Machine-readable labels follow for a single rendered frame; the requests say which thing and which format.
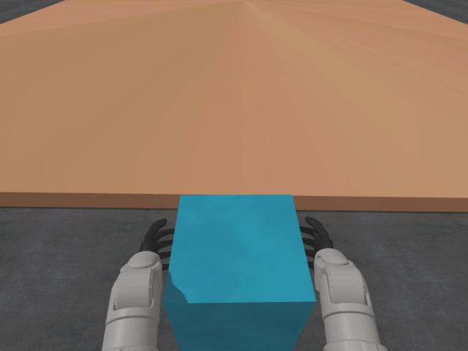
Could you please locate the robot right hand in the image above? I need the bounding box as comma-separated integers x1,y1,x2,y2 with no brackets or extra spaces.
299,216,334,270

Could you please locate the carton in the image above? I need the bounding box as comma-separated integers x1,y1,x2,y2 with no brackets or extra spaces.
163,195,316,351

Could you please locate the robot left hand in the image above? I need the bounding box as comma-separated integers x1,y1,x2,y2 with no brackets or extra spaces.
139,219,175,271

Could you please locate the right robot forearm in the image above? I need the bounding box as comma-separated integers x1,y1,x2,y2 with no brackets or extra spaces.
314,248,388,351

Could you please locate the left robot forearm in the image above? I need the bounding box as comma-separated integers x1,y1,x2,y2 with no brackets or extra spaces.
102,251,162,351

